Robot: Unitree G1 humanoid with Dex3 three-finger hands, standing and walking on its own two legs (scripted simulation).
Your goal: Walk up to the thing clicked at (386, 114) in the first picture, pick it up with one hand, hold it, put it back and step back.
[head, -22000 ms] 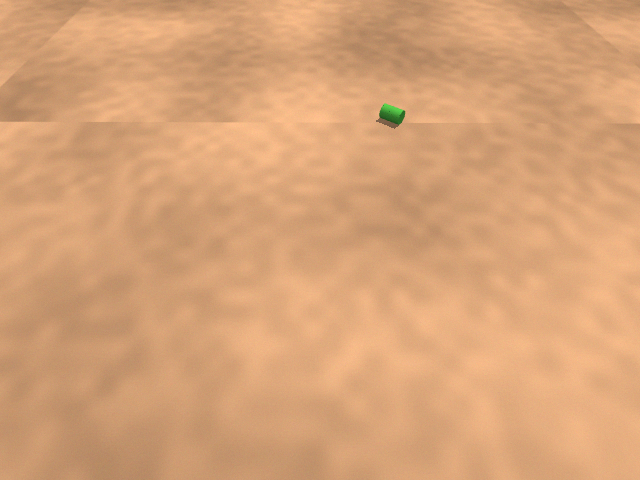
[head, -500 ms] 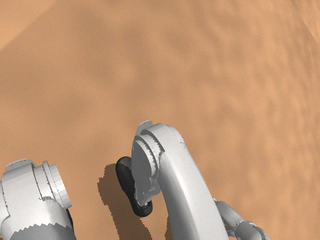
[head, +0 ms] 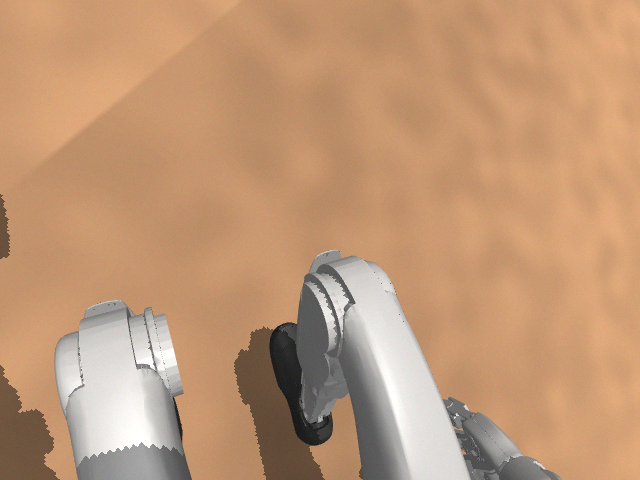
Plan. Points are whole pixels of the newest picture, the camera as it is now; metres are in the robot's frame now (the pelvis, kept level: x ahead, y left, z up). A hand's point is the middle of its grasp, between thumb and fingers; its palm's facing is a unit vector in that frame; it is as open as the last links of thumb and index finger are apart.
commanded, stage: settle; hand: left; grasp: from above
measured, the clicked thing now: out of the picture +0.45 +0.36 -0.23
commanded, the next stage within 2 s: lift in 0.40 s
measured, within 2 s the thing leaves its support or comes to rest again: neither
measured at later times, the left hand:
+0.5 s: hand out of the picture +0.44 +0.34 -0.13, palm faces -0.46 -0.07 -0.88, open 10.4 cm
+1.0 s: hand out of the picture +0.40 +0.34 -0.03, palm faces -0.47 -0.11 -0.88, open 10.4 cm
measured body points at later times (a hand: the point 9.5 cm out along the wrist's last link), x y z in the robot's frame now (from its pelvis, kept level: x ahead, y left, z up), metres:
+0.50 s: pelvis -0.01 +0.00 +0.03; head +0.22 +0.10 +0.40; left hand +0.46 +0.34 -0.07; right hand +0.05 -0.27 -0.06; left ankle +0.06 +0.11 -0.29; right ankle +0.11 -0.11 -0.29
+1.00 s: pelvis -0.01 +0.00 +0.09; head +0.19 +0.08 +0.49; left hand +0.42 +0.35 +0.02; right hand +0.10 -0.26 -0.01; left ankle +0.06 +0.11 -0.29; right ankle +0.11 -0.11 -0.29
